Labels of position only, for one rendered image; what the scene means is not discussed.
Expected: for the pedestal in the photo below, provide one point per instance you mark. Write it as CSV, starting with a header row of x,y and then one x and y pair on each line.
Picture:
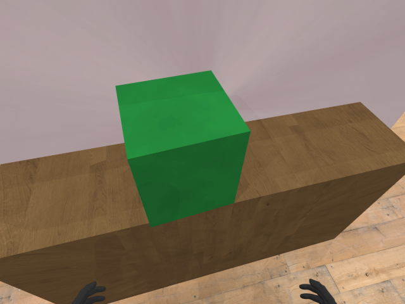
x,y
70,219

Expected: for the robot left hand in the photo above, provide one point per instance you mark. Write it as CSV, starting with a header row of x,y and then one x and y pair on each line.
x,y
88,290

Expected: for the robot right hand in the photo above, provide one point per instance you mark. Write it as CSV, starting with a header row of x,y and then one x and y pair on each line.
x,y
322,297

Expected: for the carton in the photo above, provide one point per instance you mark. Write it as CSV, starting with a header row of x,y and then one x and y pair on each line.
x,y
185,143

